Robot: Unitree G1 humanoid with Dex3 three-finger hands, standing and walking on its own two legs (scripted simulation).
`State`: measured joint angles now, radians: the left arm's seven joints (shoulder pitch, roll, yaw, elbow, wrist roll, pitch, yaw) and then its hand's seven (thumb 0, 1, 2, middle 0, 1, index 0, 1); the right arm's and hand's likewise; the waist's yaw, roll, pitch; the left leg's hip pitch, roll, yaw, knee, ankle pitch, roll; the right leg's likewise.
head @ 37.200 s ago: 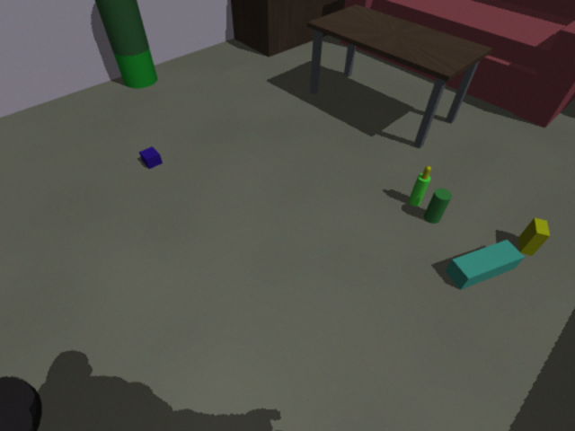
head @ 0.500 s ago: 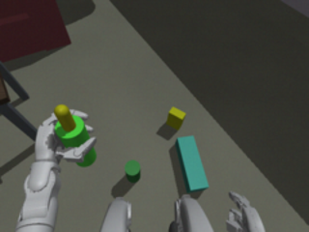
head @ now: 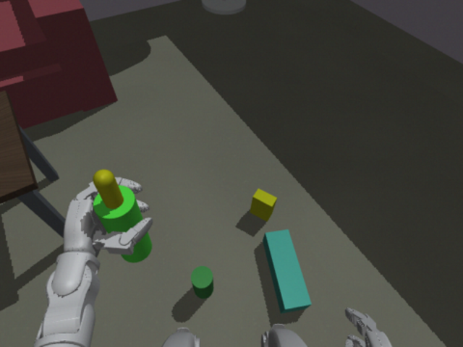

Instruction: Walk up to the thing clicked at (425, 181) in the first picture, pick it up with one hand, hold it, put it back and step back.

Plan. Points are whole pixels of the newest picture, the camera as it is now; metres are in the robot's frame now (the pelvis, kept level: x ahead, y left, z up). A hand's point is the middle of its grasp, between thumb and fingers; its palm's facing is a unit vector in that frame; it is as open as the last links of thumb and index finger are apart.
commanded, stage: lift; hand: left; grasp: from the side
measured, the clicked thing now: (122, 217) +0.33 +0.18 +0.04
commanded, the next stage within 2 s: hold in 0.46 s
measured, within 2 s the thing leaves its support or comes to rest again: neither
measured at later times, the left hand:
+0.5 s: hand (130, 203) +0.34 +0.16 +0.08, palm faces +0.01 -1.00 +0.00, open 8.2 cm
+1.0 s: hand (130, 198) +0.34 +0.16 +0.09, palm faces +0.01 -1.00 +0.00, open 8.2 cm
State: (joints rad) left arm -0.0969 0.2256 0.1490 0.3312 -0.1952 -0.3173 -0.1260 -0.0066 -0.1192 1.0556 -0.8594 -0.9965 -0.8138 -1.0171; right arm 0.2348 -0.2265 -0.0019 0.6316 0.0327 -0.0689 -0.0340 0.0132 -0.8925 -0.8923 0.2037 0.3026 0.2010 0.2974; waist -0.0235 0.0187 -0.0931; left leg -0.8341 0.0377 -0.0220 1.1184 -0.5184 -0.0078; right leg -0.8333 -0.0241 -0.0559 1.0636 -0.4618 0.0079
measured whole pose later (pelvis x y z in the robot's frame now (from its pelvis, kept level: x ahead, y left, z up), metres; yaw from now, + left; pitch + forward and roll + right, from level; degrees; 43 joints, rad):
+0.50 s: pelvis +0.01 -0.01 +0.03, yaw +0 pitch +9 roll -1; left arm -0.12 0.21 0.16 0.41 -0.20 -0.33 -0.18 -0.01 -0.12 1.05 -0.85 -1.01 -0.81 -1.03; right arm 0.24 -0.23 -0.01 0.65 0.02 -0.04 -0.03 0.01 -0.88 -0.89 0.20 0.30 0.20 0.30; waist -0.02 0.02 -0.06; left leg -0.64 0.04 -0.01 0.95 -0.47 -0.02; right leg -0.65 -0.02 -0.05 0.91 -0.42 0.00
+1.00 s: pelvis +0.01 -0.01 +0.04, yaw +0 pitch +6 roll -1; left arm -0.12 0.20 0.16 0.42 -0.20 -0.34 -0.16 -0.01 -0.12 1.05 -0.85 -1.01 -0.81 -1.03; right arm 0.24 -0.23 -0.01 0.66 0.02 -0.03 -0.04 0.01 -0.90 -0.89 0.20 0.30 0.20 0.30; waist -0.02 0.02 -0.04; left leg -0.54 0.04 -0.01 0.86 -0.43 -0.02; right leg -0.56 -0.01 -0.05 0.83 -0.39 0.00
